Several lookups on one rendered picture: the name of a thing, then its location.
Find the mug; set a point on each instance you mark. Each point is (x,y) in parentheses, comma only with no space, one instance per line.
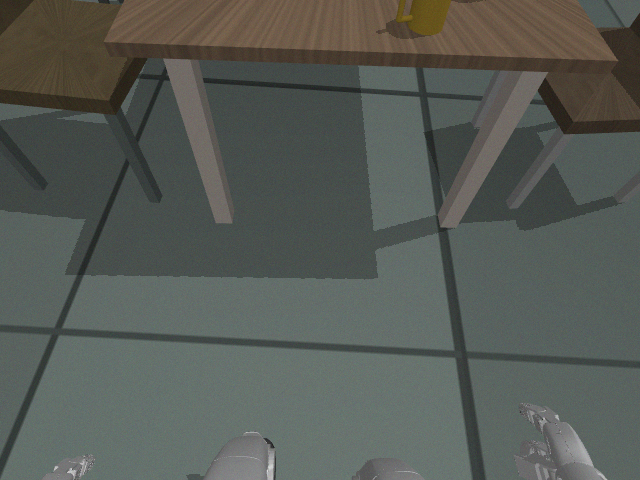
(426,17)

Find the right robot arm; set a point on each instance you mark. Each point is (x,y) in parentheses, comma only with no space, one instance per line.
(578,471)

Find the left robot hand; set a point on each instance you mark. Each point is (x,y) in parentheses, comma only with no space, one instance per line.
(71,469)

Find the table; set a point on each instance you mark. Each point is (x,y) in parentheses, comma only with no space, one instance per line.
(527,38)

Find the right robot hand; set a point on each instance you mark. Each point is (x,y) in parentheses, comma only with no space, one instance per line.
(538,460)

